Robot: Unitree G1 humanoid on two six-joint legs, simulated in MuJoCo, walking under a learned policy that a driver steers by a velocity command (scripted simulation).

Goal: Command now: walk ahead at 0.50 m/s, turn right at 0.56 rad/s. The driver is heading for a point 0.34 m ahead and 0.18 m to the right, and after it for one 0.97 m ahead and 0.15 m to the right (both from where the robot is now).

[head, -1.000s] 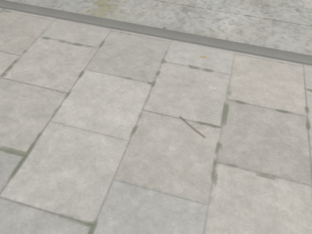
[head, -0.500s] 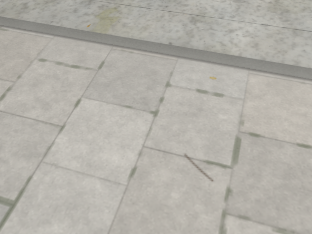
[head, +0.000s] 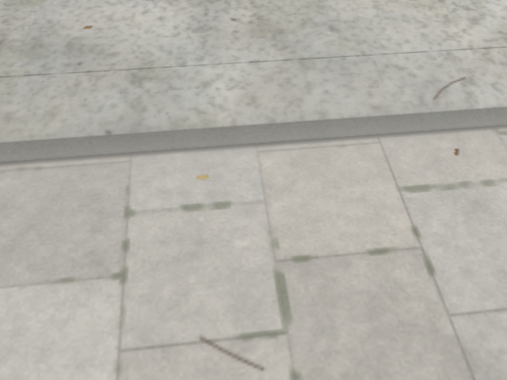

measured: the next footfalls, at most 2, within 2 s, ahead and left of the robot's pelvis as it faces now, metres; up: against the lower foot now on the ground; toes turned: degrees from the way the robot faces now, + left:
right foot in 0.20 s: +0.25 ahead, -0.16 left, +0.00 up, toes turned -10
left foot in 0.70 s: +0.56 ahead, -0.05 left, +0.00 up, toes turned -29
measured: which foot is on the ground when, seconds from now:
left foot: down 0.00-0.20, up 0.22-0.68, down 0.70-1.00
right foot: up 0.00-0.18, down 0.20-0.72, up 0.74-1.00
